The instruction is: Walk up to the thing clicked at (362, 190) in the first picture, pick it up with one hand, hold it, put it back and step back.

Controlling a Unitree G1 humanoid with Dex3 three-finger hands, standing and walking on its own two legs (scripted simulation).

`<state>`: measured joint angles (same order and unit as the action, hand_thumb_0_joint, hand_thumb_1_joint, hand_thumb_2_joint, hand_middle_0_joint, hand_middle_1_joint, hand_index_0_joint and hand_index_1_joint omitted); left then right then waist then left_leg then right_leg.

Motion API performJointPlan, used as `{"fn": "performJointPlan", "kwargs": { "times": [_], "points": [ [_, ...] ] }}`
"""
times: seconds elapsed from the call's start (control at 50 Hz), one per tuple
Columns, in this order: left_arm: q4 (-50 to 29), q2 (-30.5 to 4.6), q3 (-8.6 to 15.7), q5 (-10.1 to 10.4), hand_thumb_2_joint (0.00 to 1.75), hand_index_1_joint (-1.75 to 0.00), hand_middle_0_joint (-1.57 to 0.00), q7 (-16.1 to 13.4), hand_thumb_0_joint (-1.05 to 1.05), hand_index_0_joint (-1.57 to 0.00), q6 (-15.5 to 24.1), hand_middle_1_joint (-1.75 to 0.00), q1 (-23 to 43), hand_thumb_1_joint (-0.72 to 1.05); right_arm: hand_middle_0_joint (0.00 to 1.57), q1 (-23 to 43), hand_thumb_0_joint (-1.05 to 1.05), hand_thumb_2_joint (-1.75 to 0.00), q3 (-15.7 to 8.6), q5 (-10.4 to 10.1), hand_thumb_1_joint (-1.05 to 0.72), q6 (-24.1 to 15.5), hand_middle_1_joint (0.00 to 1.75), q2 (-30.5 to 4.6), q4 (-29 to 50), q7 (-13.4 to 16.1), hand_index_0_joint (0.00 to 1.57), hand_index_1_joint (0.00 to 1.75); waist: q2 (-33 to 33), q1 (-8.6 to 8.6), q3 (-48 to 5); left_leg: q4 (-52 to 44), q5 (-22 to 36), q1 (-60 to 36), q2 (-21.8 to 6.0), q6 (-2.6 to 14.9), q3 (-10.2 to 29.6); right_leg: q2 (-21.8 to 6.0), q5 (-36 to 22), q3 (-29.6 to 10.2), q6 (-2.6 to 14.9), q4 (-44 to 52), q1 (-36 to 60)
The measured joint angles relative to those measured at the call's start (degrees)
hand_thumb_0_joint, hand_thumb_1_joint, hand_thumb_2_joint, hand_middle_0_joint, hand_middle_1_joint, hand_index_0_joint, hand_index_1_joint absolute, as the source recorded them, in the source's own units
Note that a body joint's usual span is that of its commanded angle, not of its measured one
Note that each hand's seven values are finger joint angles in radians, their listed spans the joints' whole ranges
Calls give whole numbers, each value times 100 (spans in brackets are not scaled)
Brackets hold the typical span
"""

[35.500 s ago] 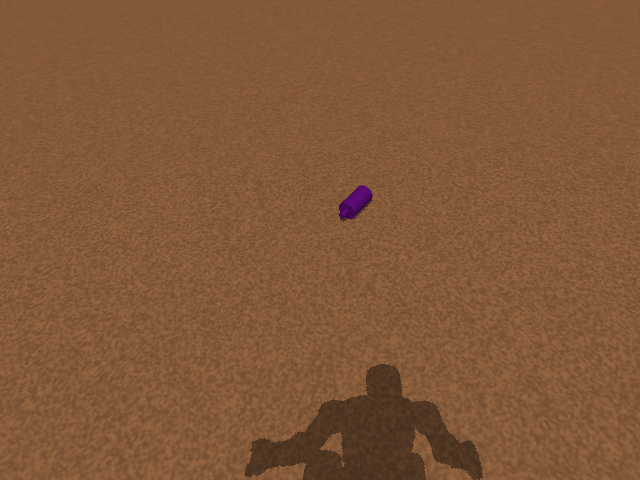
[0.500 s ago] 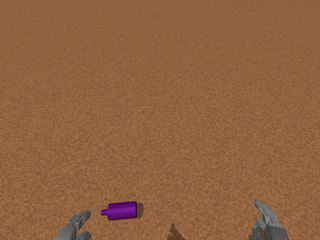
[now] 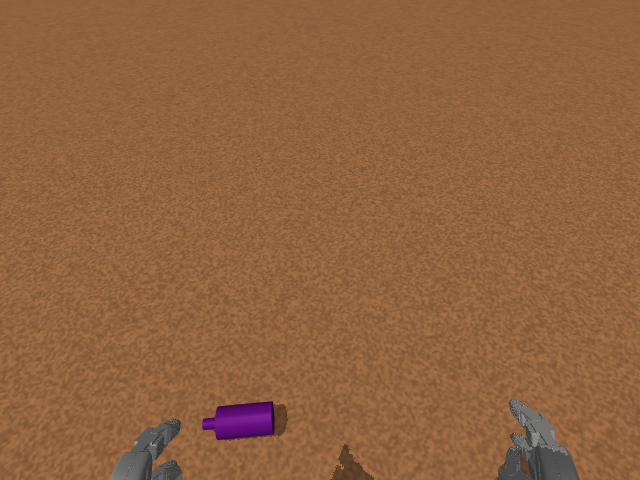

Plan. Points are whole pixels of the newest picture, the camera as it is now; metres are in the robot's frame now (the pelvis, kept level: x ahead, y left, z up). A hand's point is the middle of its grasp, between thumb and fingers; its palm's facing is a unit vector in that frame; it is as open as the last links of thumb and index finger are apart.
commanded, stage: home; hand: left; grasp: from above
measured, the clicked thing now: (238, 420) +0.44 +0.26 -0.67
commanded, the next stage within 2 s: stand in 0.02 s
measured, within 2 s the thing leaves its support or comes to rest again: neither
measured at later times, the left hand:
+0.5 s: hand out of the picture +0.09 +0.24 -0.10, palm faces +0.03 -0.94 -0.33, open 7.4 cm
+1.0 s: hand out of the picture +0.02 +0.24 -0.10, palm faces +0.04 -0.94 -0.33, open 7.4 cm
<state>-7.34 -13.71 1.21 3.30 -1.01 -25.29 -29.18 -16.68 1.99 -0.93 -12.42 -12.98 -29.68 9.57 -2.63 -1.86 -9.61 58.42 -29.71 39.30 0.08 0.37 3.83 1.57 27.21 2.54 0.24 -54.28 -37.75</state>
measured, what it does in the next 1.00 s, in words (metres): rises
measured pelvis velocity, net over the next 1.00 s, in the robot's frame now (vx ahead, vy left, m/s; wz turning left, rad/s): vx -0.02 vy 0.00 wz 0.00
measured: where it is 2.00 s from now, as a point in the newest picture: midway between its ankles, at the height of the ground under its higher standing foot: outside the picture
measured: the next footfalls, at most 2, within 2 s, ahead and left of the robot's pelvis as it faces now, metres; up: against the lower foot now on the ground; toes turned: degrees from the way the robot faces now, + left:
none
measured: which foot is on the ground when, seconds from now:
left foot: down 0.00-1.00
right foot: down 0.00-1.00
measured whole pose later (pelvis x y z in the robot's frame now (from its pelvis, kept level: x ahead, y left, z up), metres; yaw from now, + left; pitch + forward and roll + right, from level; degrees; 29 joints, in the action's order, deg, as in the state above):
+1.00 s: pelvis -0.02 +0.00 +0.07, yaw +0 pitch -4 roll +0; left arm 65.2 -16.6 2.1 -1.8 -1.4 -0.4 -10.0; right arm -9.4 -1.8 1.6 0.4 -16.6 -63.4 0.9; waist -0.8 1.4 3.2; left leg 21.8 -11.2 6.4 1.9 1.0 2.2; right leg -0.8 10.9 0.5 -0.5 -21.8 -6.9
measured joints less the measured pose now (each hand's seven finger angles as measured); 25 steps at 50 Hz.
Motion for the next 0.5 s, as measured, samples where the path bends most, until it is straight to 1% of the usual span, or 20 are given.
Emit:
{"fn": "performJointPlan", "kwargs": {
  "times": [0.12,0.14,0.18,0.2,0.22,0.26,0.32,0.4,0.5],
  "points": [
    [-9,-3,4,10,90,-30,-20,3,1,-20,-17,-30,-3,91,20,4,2,-89,2,1,-90,21,30,-2,-1,-10,20,30,-2,-8,-9,3,-16,2,0,-2,5,0,18,5,1,-4,-1],
    [268,-30,-58,-127,90,-30,-20,-17,1,-20,262,-30,160,91,20,85,2,-89,-54,165,-90,41,30,4,-129,-59,20,30,33,40,159,-45,0,-152,9,7,-24,-11,14,-23,2,13,133],
    [1388,-92,-143,-399,90,-30,-21,-58,1,-20,1019,-30,774,90,20,373,1,-89,-92,451,-90,343,30,-67,-640,-290,20,30,174,212,531,-312,123,-580,66,36,-134,-72,-45,-132,15,129,474],
    [1928,-108,-138,-491,90,-30,-21,-68,1,-20,1279,-30,1041,90,20,493,1,-89,-75,546,-90,524,30,-123,-875,-414,20,30,226,268,638,-464,201,-741,94,40,-168,-103,-92,-167,18,219,603],
    [2394,-125,-123,-553,89,-30,-21,-72,1,-20,1477,-30,1256,90,20,582,1,-89,-69,591,-90,665,30,-171,-1063,-523,20,30,261,304,733,-613,277,-886,116,43,-188,-127,-146,-188,13,321,727],
    [3108,-179,-81,-598,89,-30,-21,-63,1,-20,1757,-30,1526,90,20,678,1,-89,-123,540,-90,829,30,-219,-1334,-694,21,30,319,341,897,-905,421,-1169,156,54,-227,-172,-249,-231,-1,525,966],
    [3871,-240,12,-587,89,-30,-21,-69,1,-20,2000,-30,1666,90,20,691,1,-89,-246,434,-90,944,30,-259,-1585,-819,21,30,359,350,1024,-1281,601,-1509,182,63,-270,-202,-395,-280,-20,824,1262],
    [4727,-265,96,-592,89,-30,-21,-85,1,-20,2180,-30,1708,91,20,642,1,-89,-378,399,-90,1062,30,-313,-1917,-872,21,30,333,327,1071,-1661,768,-1877,192,76,-263,-217,-561,-278,-44,1209,1638],
    [5538,-240,128,-571,89,-30,-20,-85,1,-20,2313,-30,1683,91,20,575,1,-89,-431,378,-91,1148,30,-334,-2316,-868,20,30,277,319,1105,-2123,978,-2311,190,92,-240,-223,-795,-261,-70,1725,2103]
  ]
}}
